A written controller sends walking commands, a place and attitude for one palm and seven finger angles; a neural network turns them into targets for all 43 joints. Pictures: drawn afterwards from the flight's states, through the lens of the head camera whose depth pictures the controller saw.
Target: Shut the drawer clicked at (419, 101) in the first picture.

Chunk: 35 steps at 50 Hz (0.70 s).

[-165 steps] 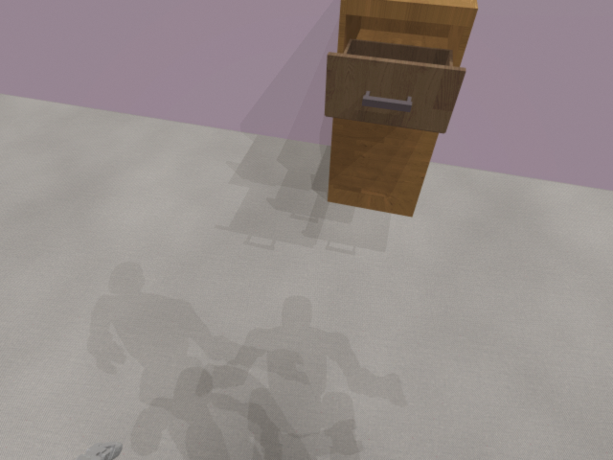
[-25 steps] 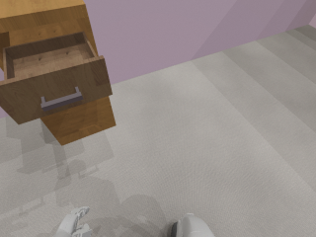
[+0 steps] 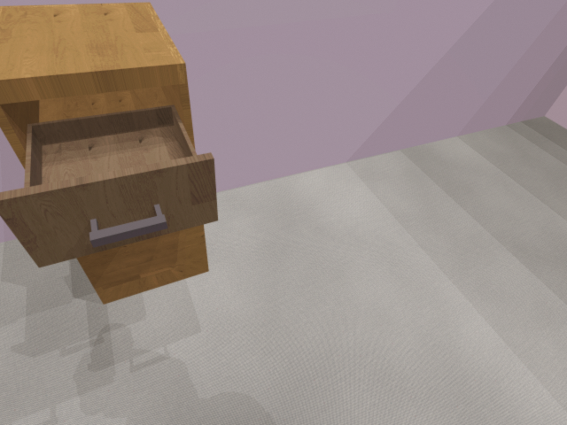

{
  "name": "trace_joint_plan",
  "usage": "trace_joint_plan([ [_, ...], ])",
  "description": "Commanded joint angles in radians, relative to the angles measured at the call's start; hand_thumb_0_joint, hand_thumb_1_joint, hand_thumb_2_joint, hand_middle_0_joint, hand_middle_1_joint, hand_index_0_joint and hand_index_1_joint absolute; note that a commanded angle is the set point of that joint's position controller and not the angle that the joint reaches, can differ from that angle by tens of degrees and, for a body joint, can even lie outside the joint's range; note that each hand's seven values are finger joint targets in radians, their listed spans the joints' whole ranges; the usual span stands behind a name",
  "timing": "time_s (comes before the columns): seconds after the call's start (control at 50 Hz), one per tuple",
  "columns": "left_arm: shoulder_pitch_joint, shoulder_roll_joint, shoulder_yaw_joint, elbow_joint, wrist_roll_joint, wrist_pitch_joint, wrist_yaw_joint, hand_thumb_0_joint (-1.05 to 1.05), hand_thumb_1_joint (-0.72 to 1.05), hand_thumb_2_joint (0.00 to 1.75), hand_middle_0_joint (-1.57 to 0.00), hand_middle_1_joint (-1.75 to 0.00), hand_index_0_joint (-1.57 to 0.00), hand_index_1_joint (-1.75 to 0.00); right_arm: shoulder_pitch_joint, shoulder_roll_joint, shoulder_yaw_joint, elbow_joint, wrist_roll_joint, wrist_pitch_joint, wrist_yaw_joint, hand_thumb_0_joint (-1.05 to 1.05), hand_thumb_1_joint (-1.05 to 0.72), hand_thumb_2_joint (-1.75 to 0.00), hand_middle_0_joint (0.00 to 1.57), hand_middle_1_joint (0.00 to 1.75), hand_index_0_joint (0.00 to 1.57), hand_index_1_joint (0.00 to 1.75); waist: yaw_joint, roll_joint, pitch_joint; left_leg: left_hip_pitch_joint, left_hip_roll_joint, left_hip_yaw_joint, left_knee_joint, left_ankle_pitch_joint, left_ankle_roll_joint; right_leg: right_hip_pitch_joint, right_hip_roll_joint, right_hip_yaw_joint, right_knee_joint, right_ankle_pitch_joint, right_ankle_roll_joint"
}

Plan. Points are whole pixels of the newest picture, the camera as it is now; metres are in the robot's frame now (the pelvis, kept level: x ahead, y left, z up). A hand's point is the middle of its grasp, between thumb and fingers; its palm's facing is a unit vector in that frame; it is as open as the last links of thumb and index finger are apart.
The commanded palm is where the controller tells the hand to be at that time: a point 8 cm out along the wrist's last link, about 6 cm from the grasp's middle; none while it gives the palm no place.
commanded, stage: turn to face it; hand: left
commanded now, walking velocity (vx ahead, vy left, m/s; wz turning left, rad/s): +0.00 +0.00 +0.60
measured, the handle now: (128, 223) +0.46 +0.31 -0.03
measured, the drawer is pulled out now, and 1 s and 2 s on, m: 0.30 0.30 0.30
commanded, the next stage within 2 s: take the last steps up to it in 0.64 s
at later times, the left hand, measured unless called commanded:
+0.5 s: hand out of the picture -0.01 +0.16 -0.14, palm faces +0.32 -0.90 -0.29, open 7.4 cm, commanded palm none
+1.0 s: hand out of the picture -0.17 +0.16 -0.17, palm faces +0.45 -0.87 -0.19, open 7.4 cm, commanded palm none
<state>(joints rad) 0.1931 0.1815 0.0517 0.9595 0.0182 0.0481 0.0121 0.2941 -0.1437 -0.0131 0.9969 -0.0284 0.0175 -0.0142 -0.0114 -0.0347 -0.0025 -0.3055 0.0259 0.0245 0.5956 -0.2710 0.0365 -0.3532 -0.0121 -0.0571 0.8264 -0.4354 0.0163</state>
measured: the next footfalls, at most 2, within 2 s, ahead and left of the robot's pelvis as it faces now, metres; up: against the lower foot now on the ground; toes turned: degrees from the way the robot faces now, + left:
right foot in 0.34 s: +0.04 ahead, -0.15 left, +0.00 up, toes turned +11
left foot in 0.76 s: -0.09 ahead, +0.08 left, +0.00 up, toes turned +26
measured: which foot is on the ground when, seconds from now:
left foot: down 0.00-0.34, up 0.36-0.74, down 0.76-1.00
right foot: up 0.00-0.32, down 0.34-0.76, up 0.78-1.00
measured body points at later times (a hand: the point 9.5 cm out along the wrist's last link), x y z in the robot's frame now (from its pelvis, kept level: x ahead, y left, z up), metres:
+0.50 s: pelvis -0.04 -0.06 +0.01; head -0.03 -0.08 +0.45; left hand -0.03 +0.21 -0.12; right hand +0.10 -0.30 -0.15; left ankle -0.05 +0.08 -0.65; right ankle +0.00 -0.16 -0.73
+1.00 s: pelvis -0.07 -0.01 +0.01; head -0.09 +0.01 +0.46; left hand -0.20 +0.21 -0.15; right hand +0.08 -0.20 -0.12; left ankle -0.13 +0.06 -0.73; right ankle -0.01 -0.15 -0.66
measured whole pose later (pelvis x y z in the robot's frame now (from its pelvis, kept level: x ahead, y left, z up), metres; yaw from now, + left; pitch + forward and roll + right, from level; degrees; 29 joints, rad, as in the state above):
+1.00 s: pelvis -0.07 -0.01 +0.01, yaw +24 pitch -2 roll -1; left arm 0.33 0.25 0.05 1.06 0.03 0.04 -0.01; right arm 0.24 -0.15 -0.03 1.00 -0.02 -0.02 -0.02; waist 0.03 -0.06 0.02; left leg -0.10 -0.01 0.04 0.37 -0.23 0.05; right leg -0.45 -0.07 -0.03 1.00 -0.31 0.04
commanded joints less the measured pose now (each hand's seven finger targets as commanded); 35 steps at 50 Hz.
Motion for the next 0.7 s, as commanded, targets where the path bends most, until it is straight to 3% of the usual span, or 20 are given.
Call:
trace_joint_plan([
  [0.0, 0.006, 0.083, 0.032, -0.060, -0.006, -0.034, 0.006, 0.00, 0.90, 0.90, -0.20, -0.30, -0.20, -0.30, 0.012, -0.209, -0.054, -0.067, 0.004, -0.027, -0.018, 0.00, -0.90, -0.90, 0.20, 0.30, 0.20, 0.30, 0.002, 0.163, -0.026, 0.181, 0.226, -0.291, -0.282, 0.447, 0.139, -0.175, -0.033, 0.056, 0.188, -0.015, 0.026],
  [0.06, -0.017, 0.080, 0.032, -0.068, -0.011, -0.030, 0.011, 0.00, 0.90, 0.90, -0.20, -0.30, -0.20, -0.30, 0.045, -0.221, -0.069, -0.061, 0.005, -0.018, -0.016, 0.00, -0.90, -0.90, 0.20, 0.30, 0.20, 0.30, -0.026, 0.168, -0.062, 0.243, 0.213, -0.306, -0.256, 0.492, 0.150, -0.169, -0.027, 0.057, 0.136, -0.028, 0.042],
  [0.12, -0.031, 0.084, 0.033, -0.079, -0.014, -0.027, 0.011, 0.00, 0.90, 0.90, -0.20, -0.30, -0.20, -0.30, 0.045, -0.241, -0.080, -0.069, 0.005, -0.009, -0.013, 0.00, -0.90, -0.90, 0.20, 0.30, 0.20, 0.30, -0.037, 0.181, -0.073, 0.246, 0.207, -0.346, -0.250, 0.473, 0.156, -0.147, -0.015, 0.061, 0.077, -0.042, 0.046],
  [0.22, 0.016, 0.098, 0.034, -0.082, -0.020, -0.024, 0.016, 0.00, 0.90, 0.90, -0.20, -0.30, -0.20, -0.30, -0.022, -0.269, -0.098, -0.098, 0.002, 0.009, -0.004, 0.00, -0.90, -0.90, 0.20, 0.30, 0.20, 0.30, -0.017, 0.206, -0.082, 0.140, 0.175, -0.416, -0.244, 0.369, 0.143, -0.005, 0.017, 0.063, -0.096, -0.015, 0.031],
  [0.28, 0.097, 0.128, 0.039, -0.072, -0.018, -0.032, 0.023, 0.00, 0.90, 0.90, -0.20, -0.30, -0.20, -0.30, -0.082, -0.262, -0.103, -0.125, 0.011, 0.018, 0.007, 0.00, -0.90, -0.90, 0.20, 0.30, 0.20, 0.30, 0.029, 0.169, -0.076, -0.015, 0.113, -0.413, -0.203, 0.214, 0.087, 0.204, 0.020, 0.054, -0.360, 0.151, 0.020],
  [0.3, 0.135, 0.166, 0.049, -0.069, -0.011, -0.038, 0.027, 0.00, 0.90, 0.90, -0.20, -0.30, -0.20, -0.30, -0.094, -0.232, -0.099, -0.137, 0.017, 0.020, 0.013, 0.00, -0.90, -0.90, 0.20, 0.30, 0.20, 0.30, 0.049, 0.081, -0.069, -0.146, 0.058, -0.358, -0.129, 0.067, 0.035, 0.327, -0.065, 0.123, -0.498, 0.154, -0.002],
  [0.32, 0.135, 0.258, 0.066, -0.084, 0.007, -0.042, 0.034, 0.00, 0.90, 0.90, -0.20, -0.30, -0.20, -0.30, -0.090, -0.166, -0.092, -0.159, 0.023, 0.021, 0.017, 0.00, -0.90, -0.90, 0.20, 0.30, 0.20, 0.30, 0.052, -0.192, -0.033, -0.325, -0.078, -0.163, 0.098, -0.173, -0.046, 0.371, -0.323, 0.382, -0.621, 0.019, -0.094],
  [0.34, 0.081, 0.289, 0.058, -0.117, 0.005, -0.032, 0.029, 0.00, 0.90, 0.90, -0.20, -0.30, -0.20, -0.30, -0.117, -0.183, -0.097, -0.178, 0.007, 0.022, 0.018, 0.00, -0.90, -0.90, 0.20, 0.30, 0.20, 0.30, 0.052, -0.213, 0.010, -0.301, -0.093, -0.094, 0.329, -0.277, -0.061, 0.179, -0.459, 0.439, -0.651, 0.012, -0.169],
  [0.36, 0.042, 0.254, 0.059, -0.128, -0.001, -0.039, 0.031, 0.00, 0.90, 0.90, -0.20, -0.30, -0.20, -0.30, -0.138, -0.207, -0.105, -0.167, 0.000, 0.035, 0.023, 0.00, -0.90, -0.90, 0.20, 0.30, 0.20, 0.30, 0.036, -0.235, 0.043, -0.271, -0.054, -0.126, 0.452, -0.243, -0.051, 0.065, -0.408, 0.410, -0.653, 0.010, -0.161],
  [0.4, -0.046, 0.197, 0.040, -0.145, 0.001, -0.041, 0.029, 0.00, 0.90, 0.90, -0.20, -0.30, -0.20, -0.30, -0.095, -0.196, -0.101, -0.128, 0.001, 0.046, 0.034, 0.00, -0.90, -0.90, 0.20, 0.30, 0.20, 0.30, -0.020, -0.136, 0.112, -0.251, -0.019, -0.086, 0.598, -0.137, -0.061, 0.003, -0.313, 0.236, -0.602, 0.126, -0.139],
  [0.42, -0.046, 0.186, 0.034, -0.148, 0.003, -0.046, 0.026, 0.00, 0.90, 0.90, -0.20, -0.30, -0.20, -0.30, -0.075, -0.186, -0.096, -0.118, 0.001, 0.045, 0.037, 0.00, -0.90, -0.90, 0.20, 0.30, 0.20, 0.30, -0.027, -0.120, 0.110, -0.244, -0.017, -0.061, 0.619, -0.104, -0.070, 0.015, -0.282, 0.173, -0.576, 0.186, -0.132],
  [0.44, -0.021, 0.184, 0.032, -0.145, 0.004, -0.050, 0.025, 0.00, 0.90, 0.90, -0.20, -0.30, -0.20, -0.30, -0.074, -0.179, -0.093, -0.118, 0.002, 0.044, 0.039, 0.00, -0.90, -0.90, 0.20, 0.30, 0.20, 0.30, -0.017, -0.134, 0.095, -0.244, -0.017, -0.046, 0.611, -0.092, -0.078, 0.050, -0.269, 0.142, -0.562, 0.224, -0.130],
  [0.5, 0.065, 0.202, 0.034, -0.124, 0.007, -0.051, 0.025, 0.00, 0.90, 0.90, -0.20, -0.30, -0.20, -0.30, -0.141, -0.168, -0.083, -0.130, 0.006, 0.044, 0.037, 0.00, -0.90, -0.90, 0.20, 0.30, 0.20, 0.30, 0.029, -0.131, 0.077, -0.232, -0.010, -0.017, 0.508, -0.124, -0.094, 0.140, -0.285, 0.125, -0.542, 0.305, -0.143],
  [0.56, 0.121, 0.228, 0.039, -0.101, 0.013, -0.050, 0.021, 0.00, 0.90, 0.90, -0.20, -0.30, -0.20, -0.30, -0.198, -0.162, -0.072, -0.143, 0.010, 0.039, 0.035, 0.00, -0.90, -0.90, 0.20, 0.30, 0.20, 0.30, 0.059, -0.140, 0.054, -0.187, -0.012, 0.007, 0.361, -0.179, -0.092, 0.194, -0.306, 0.131, -0.524, 0.382, -0.162],
  [0.58, 0.134, 0.236, 0.041, -0.094, 0.014, -0.049, 0.021, 0.00, 0.90, 0.90, -0.20, -0.30, -0.20, -0.30, -0.216, -0.159, -0.069, -0.146, 0.014, 0.037, 0.035, 0.00, -0.90, -0.90, 0.20, 0.30, 0.20, 0.30, 0.071, -0.165, 0.037, -0.163, -0.016, 0.018, 0.310, -0.205, -0.091, 0.217, -0.312, 0.134, -0.512, 0.431, -0.169],
  [0.62, 0.148, 0.251, 0.045, -0.084, 0.018, -0.049, 0.021, 0.00, 0.90, 0.90, -0.20, -0.30, -0.20, -0.30, -0.224, -0.150, -0.060, -0.148, 0.019, 0.028, 0.032, 0.00, -0.90, -0.90, 0.20, 0.30, 0.20, 0.30, 0.076, -0.170, 0.003, -0.109, -0.027, 0.031, 0.213, -0.227, -0.083, 0.245, -0.320, 0.132, -0.479, 0.545, -0.177],
  [0.64, 0.142, 0.254, 0.047, -0.076, 0.017, -0.048, 0.021, 0.00, 0.90, 0.90, -0.20, -0.30, -0.20, -0.30, -0.203, -0.147, -0.057, -0.140, 0.021, 0.023, 0.028, 0.00, -0.90, -0.90, 0.20, 0.30, 0.20, 0.30, 0.066, -0.182, -0.018, -0.076, -0.030, 0.040, 0.154, -0.216, -0.080, 0.259, -0.321, 0.121, -0.456, 0.597, -0.173],
  [0.68, 0.124, 0.250, 0.046, -0.063, 0.011, -0.044, 0.020, 0.00, 0.90, 0.90, -0.20, -0.30, -0.20, -0.30, -0.144, -0.147, -0.054, -0.116, 0.024, 0.013, 0.022, 0.00, -0.90, -0.90, 0.20, 0.30, 0.20, 0.30, 0.037, -0.166, -0.053, 0.050, -0.041, 0.057, -0.039, -0.101, -0.073, 0.244, -0.299, 0.083, -0.387, 0.625, -0.129],
])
